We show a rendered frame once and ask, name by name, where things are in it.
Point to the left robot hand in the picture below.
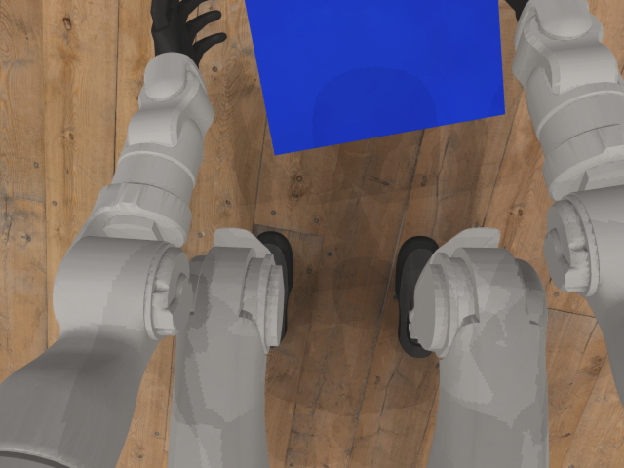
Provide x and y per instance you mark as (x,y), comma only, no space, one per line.
(172,34)

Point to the robot right shin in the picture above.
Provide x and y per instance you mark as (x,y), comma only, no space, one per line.
(484,237)

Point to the right robot forearm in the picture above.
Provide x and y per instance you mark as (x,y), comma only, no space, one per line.
(574,95)

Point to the robot right upper arm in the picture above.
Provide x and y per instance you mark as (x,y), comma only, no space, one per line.
(584,252)

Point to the left robot foot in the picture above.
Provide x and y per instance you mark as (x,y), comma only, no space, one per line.
(280,247)

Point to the right robot hand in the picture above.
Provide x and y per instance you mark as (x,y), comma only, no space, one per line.
(518,6)

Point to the carton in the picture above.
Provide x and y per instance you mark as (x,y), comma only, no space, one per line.
(336,71)

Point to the left robot forearm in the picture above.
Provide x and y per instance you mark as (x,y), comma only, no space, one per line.
(149,196)

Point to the robot left upper arm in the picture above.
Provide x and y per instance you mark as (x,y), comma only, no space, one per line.
(72,407)

